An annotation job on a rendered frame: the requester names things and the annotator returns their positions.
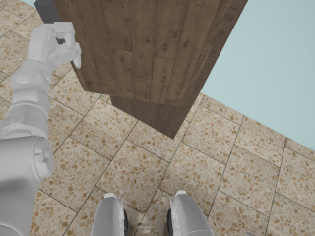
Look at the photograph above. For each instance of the right robot thigh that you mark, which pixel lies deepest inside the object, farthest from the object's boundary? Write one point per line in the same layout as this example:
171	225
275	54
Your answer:
192	221

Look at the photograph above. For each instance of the left robot upper arm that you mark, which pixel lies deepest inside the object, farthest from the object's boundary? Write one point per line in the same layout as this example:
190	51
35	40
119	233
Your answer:
24	163

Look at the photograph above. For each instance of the handle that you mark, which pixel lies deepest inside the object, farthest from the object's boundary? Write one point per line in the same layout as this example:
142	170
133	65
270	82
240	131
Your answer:
49	14

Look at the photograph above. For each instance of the robot left forearm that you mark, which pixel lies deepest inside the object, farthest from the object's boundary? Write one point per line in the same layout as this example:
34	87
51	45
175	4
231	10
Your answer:
28	112

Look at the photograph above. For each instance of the left robot shin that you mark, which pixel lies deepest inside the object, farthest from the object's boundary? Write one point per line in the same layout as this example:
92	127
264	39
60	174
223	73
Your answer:
121	225

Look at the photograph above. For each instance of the cupboard door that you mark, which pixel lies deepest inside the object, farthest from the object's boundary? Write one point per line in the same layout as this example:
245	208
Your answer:
148	50

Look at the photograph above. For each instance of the robot left hand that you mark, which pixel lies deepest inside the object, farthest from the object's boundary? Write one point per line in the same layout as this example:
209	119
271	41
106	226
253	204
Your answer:
43	46

